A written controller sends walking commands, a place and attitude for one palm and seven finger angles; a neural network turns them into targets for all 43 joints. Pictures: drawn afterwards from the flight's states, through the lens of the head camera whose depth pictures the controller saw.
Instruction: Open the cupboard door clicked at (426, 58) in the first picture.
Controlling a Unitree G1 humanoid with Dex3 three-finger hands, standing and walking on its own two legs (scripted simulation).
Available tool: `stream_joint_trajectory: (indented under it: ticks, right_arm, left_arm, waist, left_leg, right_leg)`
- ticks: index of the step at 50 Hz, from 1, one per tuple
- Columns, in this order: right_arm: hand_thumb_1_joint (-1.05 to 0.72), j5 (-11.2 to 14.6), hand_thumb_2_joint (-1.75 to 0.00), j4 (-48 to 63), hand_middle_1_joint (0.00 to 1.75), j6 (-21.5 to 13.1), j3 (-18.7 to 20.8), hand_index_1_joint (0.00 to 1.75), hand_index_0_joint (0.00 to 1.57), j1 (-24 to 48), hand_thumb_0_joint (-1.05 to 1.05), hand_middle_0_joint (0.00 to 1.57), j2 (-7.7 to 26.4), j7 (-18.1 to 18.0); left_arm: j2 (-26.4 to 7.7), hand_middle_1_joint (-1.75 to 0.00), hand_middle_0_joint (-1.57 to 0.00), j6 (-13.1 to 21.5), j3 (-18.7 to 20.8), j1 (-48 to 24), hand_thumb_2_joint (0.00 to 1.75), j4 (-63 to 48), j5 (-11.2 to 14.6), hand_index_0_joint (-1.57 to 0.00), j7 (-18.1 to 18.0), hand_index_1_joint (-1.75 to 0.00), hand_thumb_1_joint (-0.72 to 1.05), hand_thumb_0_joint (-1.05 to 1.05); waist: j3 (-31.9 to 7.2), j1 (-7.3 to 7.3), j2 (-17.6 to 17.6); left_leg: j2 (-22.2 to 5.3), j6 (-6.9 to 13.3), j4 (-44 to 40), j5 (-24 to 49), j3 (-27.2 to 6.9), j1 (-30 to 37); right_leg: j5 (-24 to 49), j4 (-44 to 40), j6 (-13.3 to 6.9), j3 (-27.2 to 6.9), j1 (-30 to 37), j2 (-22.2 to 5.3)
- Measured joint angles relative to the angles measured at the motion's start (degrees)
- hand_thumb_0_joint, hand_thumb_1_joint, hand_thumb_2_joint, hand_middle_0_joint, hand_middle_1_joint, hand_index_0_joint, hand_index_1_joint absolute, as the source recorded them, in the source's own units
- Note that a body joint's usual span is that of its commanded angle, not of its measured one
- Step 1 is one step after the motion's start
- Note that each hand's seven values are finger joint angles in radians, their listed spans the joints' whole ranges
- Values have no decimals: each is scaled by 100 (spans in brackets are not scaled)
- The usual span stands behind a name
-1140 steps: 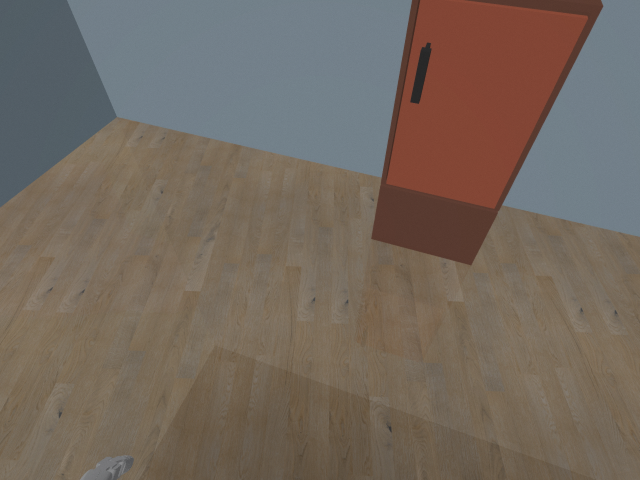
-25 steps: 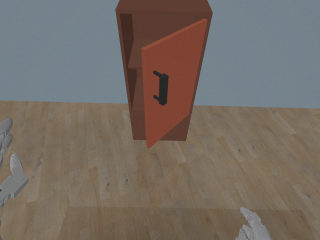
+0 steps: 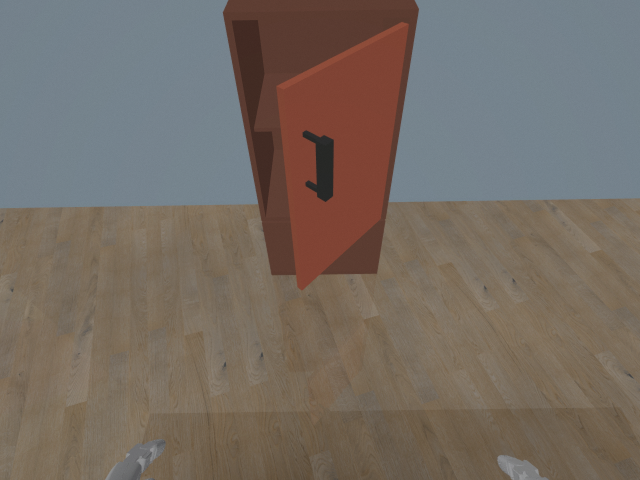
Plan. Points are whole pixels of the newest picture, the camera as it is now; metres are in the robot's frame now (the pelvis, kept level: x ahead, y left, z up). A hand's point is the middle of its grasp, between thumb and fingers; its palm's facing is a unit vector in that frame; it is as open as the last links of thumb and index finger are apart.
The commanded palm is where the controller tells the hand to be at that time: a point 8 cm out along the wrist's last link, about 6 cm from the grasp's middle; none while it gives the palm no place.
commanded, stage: let the arm hang, fingers relaxed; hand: left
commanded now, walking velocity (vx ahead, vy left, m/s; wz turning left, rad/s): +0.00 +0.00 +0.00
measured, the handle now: (316, 165) +0.68 +0.03 -0.01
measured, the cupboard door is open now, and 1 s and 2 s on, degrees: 48 48 48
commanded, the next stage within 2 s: look to check the result in 0.88 s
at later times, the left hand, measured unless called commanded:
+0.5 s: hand out of the picture -0.02 +0.21 -0.15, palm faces +0.01 -0.95 -0.31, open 7.3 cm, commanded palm none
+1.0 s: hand out of the picture +0.07 +0.17 -0.16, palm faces -0.01 -0.97 -0.24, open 7.3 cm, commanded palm none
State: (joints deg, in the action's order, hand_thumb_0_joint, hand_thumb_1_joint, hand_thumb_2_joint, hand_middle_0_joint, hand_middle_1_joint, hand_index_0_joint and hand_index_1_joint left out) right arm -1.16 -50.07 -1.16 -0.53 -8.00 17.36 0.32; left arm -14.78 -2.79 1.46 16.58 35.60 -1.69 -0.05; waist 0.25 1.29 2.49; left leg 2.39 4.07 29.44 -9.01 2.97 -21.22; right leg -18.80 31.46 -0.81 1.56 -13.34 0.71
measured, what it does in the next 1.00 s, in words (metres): stands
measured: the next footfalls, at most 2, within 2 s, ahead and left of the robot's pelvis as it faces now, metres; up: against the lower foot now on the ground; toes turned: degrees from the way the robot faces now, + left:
none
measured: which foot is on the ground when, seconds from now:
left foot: down 0.00-1.00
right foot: down 0.00-1.00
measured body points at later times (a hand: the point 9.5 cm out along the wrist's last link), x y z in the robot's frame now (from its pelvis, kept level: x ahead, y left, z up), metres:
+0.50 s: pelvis +0.01 -0.01 +0.01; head +0.02 -0.03 +0.46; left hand -0.01 +0.26 -0.13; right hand +0.03 -0.26 -0.15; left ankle +0.07 +0.07 -0.73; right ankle -0.02 -0.11 -0.73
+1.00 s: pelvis +0.03 -0.03 +0.01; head +0.05 -0.03 +0.46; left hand +0.07 +0.22 -0.14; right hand +0.06 -0.28 -0.14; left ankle +0.07 +0.07 -0.73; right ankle -0.02 -0.11 -0.73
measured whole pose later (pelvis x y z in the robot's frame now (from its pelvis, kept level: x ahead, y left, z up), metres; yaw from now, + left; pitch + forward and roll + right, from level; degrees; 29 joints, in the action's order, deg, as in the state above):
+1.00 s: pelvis +0.03 -0.03 +0.01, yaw +0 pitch -1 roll +0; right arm -1.0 -65.7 0.2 -0.3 -10.8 13.6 -1.4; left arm -12.2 0.7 -0.2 10.9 64.9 -0.3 -1.2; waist 2.8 1.0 0.3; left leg 1.5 1.6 19.9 -7.2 1.6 -11.9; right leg -15.4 18.8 -2.8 2.1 -2.6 2.2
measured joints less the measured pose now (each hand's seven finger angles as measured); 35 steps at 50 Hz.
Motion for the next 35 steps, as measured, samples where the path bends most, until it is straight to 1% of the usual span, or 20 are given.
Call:
stream_joint_trajectory:
  ticks: [3,4,6,8,13,17,23,28,35]
  right_arm:
    - [-90,-28,-90,-255,30,136,-26,30,20,-209,1,20,-109,11]
    - [-90,-32,-90,-355,30,171,-30,30,20,-282,1,20,-147,4]
    - [-90,-27,-90,-561,30,230,-33,30,20,-426,1,20,-222,-21]
    - [-90,-19,-90,-759,30,272,-25,30,20,-546,1,20,-274,-53]
    - [-90,23,-90,-1146,30,307,18,30,20,-696,1,20,-341,-118]
    - [-90,41,-90,-1301,30,284,40,30,20,-668,1,20,-392,-141]
    - [-90,33,-90,-1388,30,245,47,30,20,-495,0,20,-454,-137]
    - [-90,19,-90,-1427,30,212,50,30,20,-370,0,20,-456,-121]
    - [-90,13,-90,-1484,30,161,46,30,20,-283,0,20,-407,-120]
  left_arm:
    - [290,-30,-19,-33,-269,98,90,939,23,-20,38,-30,91,1]
    - [359,-30,-20,-26,-287,130,89,1200,34,-20,5,-30,92,1]
    - [352,-30,-20,0,-264,184,89,1645,57,-20,-37,-30,96,1]
    - [323,-30,-20,46,-262,250,89,1999,79,-21,-14,-30,96,1]
    - [252,-30,-20,143,-230,381,89,2638,113,-20,-12,-30,95,1]
    - [156,-30,-20,187,-190,362,89,2926,120,-20,-51,-30,93,1]
    - [43,-30,-20,237,-146,115,90,3033,120,-20,-99,-30,92,1]
    - [32,-30,-19,284,-136,-161,90,2969,116,-20,-111,-30,91,1]
    - [114,-30,-19,343,-154,-479,90,2870,118,-20,-112,-30,91,0]
  waist:
    - [141,18,-299]
    - [183,9,-381]
    - [261,-33,-495]
    - [319,-74,-525]
    - [364,-149,-362]
    - [341,-148,-194]
    - [272,-118,-19]
    - [188,-98,20]
    - [131,-61,-63]
  left_leg:
    - [-29,-55,-98,44,-43,101]
    - [-42,-72,-138,66,-66,127]
    - [-66,-105,-224,113,-117,172]
    - [-83,-127,-305,158,-166,215]
    - [-94,-137,-471,225,-209,362]
    - [-85,-133,-569,251,-194,488]
    - [-62,-130,-687,284,-155,623]
    - [-39,-136,-788,305,-127,706]
    - [-35,-167,-889,294,-123,821]
  right_leg:
    - [49,-122,-46,35,117,38]
    - [78,-184,-63,54,156,55]
    - [144,-326,-95,97,235,90]
    - [216,-479,-116,139,320,119]
    - [340,-764,-126,169,525,144]
    - [372,-863,-120,151,646,136]
    - [367,-884,-116,111,726,108]
    - [342,-886,-118,83,756,82]
    - [325,-977,-135,70,863,81]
